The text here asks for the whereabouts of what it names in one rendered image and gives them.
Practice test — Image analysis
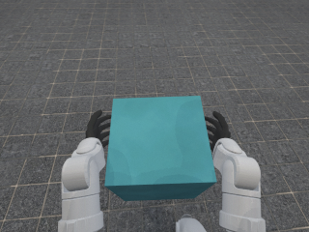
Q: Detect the carton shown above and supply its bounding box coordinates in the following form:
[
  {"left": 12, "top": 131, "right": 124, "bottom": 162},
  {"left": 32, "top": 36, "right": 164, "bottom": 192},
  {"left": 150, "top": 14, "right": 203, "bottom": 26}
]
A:
[{"left": 104, "top": 96, "right": 217, "bottom": 201}]

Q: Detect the left robot forearm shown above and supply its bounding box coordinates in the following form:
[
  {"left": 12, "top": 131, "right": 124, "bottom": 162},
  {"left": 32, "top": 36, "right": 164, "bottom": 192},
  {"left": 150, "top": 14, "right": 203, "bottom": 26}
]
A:
[{"left": 58, "top": 137, "right": 106, "bottom": 232}]

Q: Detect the right robot forearm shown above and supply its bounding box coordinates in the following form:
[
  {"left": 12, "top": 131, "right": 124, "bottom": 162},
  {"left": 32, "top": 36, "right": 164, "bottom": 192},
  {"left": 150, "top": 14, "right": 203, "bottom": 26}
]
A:
[{"left": 212, "top": 138, "right": 267, "bottom": 232}]

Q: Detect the robot right thigh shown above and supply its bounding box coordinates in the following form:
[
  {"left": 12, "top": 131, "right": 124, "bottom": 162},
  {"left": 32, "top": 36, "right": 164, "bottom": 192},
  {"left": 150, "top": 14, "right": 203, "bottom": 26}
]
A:
[{"left": 175, "top": 217, "right": 207, "bottom": 232}]

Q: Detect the robot left hand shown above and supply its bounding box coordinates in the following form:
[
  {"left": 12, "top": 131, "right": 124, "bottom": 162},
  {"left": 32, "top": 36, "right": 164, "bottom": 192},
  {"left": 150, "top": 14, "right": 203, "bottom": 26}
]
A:
[{"left": 85, "top": 109, "right": 112, "bottom": 148}]

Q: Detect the robot right shin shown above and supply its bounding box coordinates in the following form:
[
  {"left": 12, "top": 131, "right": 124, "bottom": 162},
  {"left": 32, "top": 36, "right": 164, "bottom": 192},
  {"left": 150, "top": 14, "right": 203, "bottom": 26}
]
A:
[{"left": 181, "top": 214, "right": 192, "bottom": 219}]

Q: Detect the robot right hand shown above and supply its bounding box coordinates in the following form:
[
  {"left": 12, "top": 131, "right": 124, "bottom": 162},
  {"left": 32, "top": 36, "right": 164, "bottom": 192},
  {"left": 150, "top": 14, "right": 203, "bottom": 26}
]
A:
[{"left": 204, "top": 111, "right": 231, "bottom": 152}]

